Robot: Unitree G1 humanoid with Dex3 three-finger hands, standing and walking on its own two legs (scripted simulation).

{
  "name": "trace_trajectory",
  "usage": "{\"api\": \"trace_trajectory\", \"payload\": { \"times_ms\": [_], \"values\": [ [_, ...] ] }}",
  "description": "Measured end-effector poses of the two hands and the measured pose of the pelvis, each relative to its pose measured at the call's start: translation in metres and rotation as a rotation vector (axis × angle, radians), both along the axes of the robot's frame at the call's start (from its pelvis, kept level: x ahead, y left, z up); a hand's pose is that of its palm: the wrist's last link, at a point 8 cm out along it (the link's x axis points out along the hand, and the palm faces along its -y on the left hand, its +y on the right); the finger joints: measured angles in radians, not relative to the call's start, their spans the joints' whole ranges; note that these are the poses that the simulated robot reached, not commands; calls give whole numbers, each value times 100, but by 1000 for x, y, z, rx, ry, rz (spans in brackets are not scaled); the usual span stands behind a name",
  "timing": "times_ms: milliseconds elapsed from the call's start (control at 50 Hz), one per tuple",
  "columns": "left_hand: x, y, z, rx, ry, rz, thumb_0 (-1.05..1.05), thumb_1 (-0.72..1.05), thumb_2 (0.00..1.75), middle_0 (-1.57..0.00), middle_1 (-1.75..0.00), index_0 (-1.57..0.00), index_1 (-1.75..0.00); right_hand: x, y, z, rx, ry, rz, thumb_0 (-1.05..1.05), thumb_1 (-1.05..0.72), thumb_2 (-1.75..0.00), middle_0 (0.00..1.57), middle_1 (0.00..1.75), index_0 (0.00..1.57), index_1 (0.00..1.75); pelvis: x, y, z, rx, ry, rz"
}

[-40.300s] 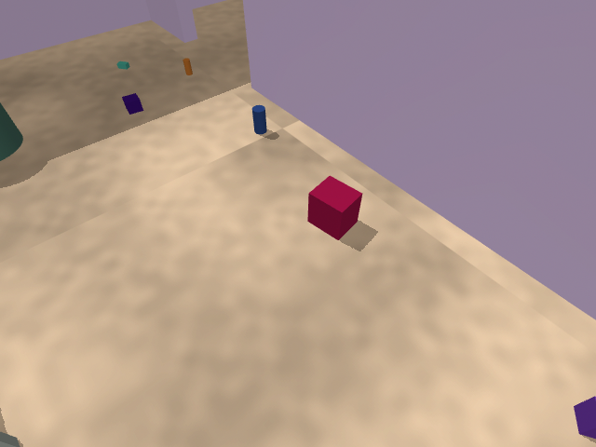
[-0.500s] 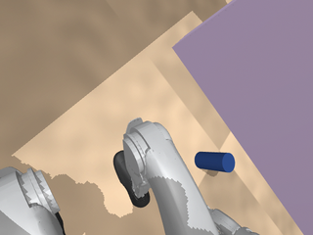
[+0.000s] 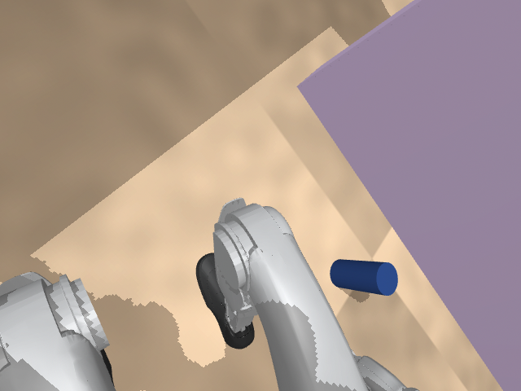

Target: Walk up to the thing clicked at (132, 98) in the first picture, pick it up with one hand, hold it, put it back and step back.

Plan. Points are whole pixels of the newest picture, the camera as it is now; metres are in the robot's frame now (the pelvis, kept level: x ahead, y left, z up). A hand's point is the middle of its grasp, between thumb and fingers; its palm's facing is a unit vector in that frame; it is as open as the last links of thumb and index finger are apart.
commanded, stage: settle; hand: left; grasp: from above
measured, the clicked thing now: out of the picture +0.47 +0.32 -0.28
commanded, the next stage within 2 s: lift in 0.58 s
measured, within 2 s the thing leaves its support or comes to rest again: leaves its support in 0.02 s
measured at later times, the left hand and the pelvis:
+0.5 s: hand out of the picture +0.45 +0.33 -0.15, palm faces -0.40 -0.17 -0.90, open 11.6 cm; pelvis +0.00 -0.01 +0.01, yaw +5 degrees
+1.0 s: hand out of the picture +0.44 +0.33 -0.08, palm faces -0.41 -0.17 -0.90, open 11.6 cm; pelvis +0.00 -0.01 +0.05, yaw +8 degrees
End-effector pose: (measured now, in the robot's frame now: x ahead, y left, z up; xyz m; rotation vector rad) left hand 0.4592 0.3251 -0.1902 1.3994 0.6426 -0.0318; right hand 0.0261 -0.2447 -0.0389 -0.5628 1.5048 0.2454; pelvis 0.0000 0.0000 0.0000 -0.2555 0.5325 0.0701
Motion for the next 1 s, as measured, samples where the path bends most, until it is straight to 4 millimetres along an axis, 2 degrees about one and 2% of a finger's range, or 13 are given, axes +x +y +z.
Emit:
{"api": "trace_trajectory", "payload": {
  "times_ms": [120,300,520,640,820,1000],
  "values": [
    [2,4,19,17,-30,23,1,-29,79,-52,-82,-53,-80,7,-8,-3,-6,-14,-38,0,-92,-90,20,30,20,30,3,-1,2,9,34,4],
    [7,9,65,39,-32,19,0,-29,79,-53,-81,-54,-79,30,-21,-16,14,-69,-92,0,-91,-90,20,30,20,30,7,-2,7,37,76,17],
    [-4,7,104,30,18,0,0,-30,79,-54,-80,-54,-79,55,-24,-32,39,-134,-104,0,-91,-90,20,30,20,30,2,-9,14,80,70,40],
    [-5,6,117,27,8,-2,0,-30,79,-54,-80,-54,-79,54,-26,-33,22,-144,-113,0,-91,-90,20,30,20,30,-1,-13,17,92,66,44],
    [-3,7,136,37,-6,-10,0,-28,78,-52,-81,-53,-79,38,-29,-26,-18,-113,-176,0,-92,-90,20,30,20,30,-1,-12,25,96,85,49],
    [-19,11,169,29,21,-4,0,-27,77,-51,-82,-52,-80,36,-29,-11,-30,-108,-237,0,-92,-90,20,30,20,30,-2,-10,48,103,101,62]
  ]
}}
